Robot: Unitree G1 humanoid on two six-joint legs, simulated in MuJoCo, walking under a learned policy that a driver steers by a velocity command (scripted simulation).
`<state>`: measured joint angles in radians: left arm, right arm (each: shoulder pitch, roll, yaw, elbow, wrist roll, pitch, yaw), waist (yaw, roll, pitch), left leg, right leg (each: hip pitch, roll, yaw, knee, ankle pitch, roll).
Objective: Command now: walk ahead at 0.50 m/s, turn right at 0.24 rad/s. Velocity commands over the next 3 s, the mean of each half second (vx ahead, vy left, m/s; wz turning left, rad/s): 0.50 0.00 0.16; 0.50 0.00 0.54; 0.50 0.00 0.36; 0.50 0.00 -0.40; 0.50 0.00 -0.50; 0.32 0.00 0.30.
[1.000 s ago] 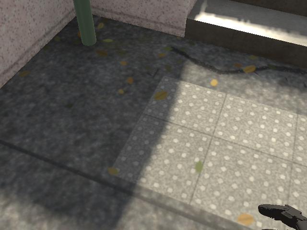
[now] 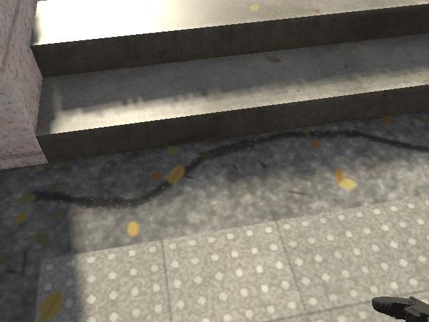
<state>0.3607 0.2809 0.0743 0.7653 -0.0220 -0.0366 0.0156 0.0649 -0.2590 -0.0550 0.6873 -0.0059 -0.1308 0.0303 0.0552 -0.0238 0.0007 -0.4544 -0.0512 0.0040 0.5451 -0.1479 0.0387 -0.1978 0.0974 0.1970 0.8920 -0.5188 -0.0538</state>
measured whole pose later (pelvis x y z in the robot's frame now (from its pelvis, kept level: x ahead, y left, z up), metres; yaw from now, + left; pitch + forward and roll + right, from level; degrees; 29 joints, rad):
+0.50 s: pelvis +0.25 -0.03 +0.01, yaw +8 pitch +3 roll +0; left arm 0.07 0.24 0.04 0.64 0.01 -0.10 -0.01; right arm 0.40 -0.29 -0.06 0.81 0.03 -0.05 -0.01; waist -0.06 0.03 0.00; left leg -0.32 -0.02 -0.10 1.01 -0.47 0.02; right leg -0.39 0.01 0.00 0.53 -0.18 -0.02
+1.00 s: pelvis +0.48 +0.08 -0.01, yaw +27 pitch +1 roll -1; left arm 0.31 0.29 0.06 0.81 0.03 -0.04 -0.01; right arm 0.12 -0.29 -0.06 0.65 -0.04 -0.01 0.04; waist 0.04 -0.01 0.07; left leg -0.49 -0.05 0.03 0.66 -0.20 0.09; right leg -0.24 -0.10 -0.06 1.14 -0.46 0.03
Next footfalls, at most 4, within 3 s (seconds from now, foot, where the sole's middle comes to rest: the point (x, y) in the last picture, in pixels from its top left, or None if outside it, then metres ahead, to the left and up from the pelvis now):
0.42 right None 0.37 -0.13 -0.76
0.92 left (169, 289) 0.57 0.20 -0.76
1.42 right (190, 206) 0.88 0.17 -0.76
1.86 left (127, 185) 0.96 0.41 -0.76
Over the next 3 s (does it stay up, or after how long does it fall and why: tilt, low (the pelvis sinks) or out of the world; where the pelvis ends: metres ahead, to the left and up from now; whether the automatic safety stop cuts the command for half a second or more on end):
stays up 1.52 0.33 0.26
